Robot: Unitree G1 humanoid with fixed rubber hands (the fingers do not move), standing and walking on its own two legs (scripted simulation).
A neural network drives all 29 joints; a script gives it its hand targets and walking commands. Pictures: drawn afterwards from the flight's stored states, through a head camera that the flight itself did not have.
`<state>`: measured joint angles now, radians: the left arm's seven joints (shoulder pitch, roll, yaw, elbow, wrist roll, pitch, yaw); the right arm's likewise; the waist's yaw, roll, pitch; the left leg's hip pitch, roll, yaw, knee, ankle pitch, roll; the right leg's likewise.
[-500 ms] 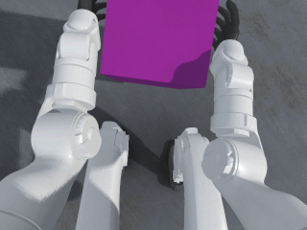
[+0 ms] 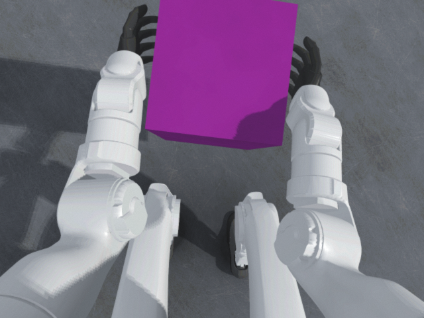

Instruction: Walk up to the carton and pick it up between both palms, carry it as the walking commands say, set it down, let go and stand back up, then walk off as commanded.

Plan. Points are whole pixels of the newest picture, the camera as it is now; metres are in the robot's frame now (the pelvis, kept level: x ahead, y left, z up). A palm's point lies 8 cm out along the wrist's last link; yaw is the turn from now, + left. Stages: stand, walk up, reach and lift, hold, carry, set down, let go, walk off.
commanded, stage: reach and lift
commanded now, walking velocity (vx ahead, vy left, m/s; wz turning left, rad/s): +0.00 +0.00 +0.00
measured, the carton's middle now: (216, 88) +0.50 +0.02 -0.14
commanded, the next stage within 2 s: none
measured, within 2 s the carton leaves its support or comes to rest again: neither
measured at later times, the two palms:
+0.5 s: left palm (121, 48) +0.49 +0.16 +0.01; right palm (331, 85) +0.47 -0.13 +0.01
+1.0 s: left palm (102, 36) +0.46 +0.16 +0.08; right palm (371, 81) +0.45 -0.13 +0.09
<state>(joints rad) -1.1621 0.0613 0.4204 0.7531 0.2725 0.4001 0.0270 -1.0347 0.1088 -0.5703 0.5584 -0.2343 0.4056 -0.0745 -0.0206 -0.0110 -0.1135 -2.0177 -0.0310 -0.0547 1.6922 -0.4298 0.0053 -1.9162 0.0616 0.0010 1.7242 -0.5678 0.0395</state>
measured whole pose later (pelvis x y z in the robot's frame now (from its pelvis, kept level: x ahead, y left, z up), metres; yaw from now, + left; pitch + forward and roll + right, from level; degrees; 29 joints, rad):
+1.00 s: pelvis +0.03 +0.00 +0.12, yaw +2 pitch +34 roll -3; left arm -0.83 -0.06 0.41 0.66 0.29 0.35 0.03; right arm -0.72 0.18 -0.51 0.51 -0.27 0.37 -0.04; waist -0.04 0.00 -0.18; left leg -1.48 -0.04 -0.06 1.26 -0.37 0.01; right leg -1.39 0.05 0.02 1.28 -0.48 0.03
